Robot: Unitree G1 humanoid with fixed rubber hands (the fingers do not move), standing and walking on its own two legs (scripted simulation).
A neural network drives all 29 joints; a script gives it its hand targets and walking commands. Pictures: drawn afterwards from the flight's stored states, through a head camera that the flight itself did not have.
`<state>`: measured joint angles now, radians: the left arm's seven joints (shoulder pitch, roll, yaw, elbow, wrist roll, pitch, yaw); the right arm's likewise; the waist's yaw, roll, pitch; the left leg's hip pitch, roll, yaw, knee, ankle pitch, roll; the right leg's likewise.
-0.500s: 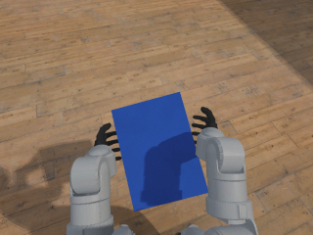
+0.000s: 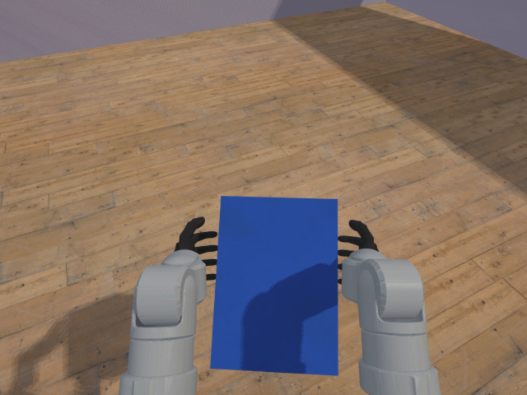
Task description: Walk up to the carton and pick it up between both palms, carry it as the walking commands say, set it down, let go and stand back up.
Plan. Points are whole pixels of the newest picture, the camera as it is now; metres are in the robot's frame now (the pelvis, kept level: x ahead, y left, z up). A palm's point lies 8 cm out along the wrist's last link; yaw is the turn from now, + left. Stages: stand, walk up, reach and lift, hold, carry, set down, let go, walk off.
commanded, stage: carry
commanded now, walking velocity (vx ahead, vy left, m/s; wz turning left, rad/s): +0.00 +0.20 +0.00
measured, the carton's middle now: (276, 275) +0.35 -0.03 -0.03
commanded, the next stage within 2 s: none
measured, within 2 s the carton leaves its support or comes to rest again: neither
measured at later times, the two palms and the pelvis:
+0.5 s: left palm (110, 248) +0.35 +0.22 +0.08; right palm (275, 234) +0.35 -0.02 +0.09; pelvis +0.04 +0.09 +0.00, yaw -1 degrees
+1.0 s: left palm (33, 248) +0.36 +0.34 +0.08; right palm (195, 234) +0.36 +0.10 +0.09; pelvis +0.04 +0.22 +0.00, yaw -1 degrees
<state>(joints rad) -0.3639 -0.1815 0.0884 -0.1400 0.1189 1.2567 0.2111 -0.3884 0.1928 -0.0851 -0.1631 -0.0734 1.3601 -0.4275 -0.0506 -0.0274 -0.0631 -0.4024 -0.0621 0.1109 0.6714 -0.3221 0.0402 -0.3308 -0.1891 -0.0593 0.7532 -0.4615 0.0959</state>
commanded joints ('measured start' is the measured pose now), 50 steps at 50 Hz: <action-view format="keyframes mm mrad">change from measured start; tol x32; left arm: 1 -694 -980 -594 -181 -452 -13 -296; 50 -735 -1011 -605 -146 -468 -13 -301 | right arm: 1 -617 1059 508 67 414 -101 549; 50 -612 1060 464 88 356 -117 533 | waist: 1 56 282 -400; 12 90 -318 -552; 22 44 282 -496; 32 56 180 -516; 37 99 -435 -581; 50 52 250 -453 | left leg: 1 501 324 -381 -122 1349 148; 9 279 207 -103 65 948 43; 12 -235 39 -125 308 -301 -55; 19 215 65 -62 -255 208 -31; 22 569 353 -353 -83 1418 162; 34 293 235 -135 59 1114 -20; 37 -299 71 -223 625 -368 -140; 45 233 61 -59 -252 164 -57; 47 507 338 -384 -123 1216 82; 50 438 341 -383 -132 1116 133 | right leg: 1 -252 126 -47 234 -196 -62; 8 21 62 -57 -192 196 -83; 11 575 -292 329 -190 1480 -231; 19 245 -122 12 -48 867 -102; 22 -211 81 -58 256 -192 -39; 33 50 62 -46 -138 169 -86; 37 518 -507 566 -216 1297 -433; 45 180 -120 -3 -24 698 -91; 48 -210 76 -55 252 -229 -29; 50 -260 98 -59 300 -199 -48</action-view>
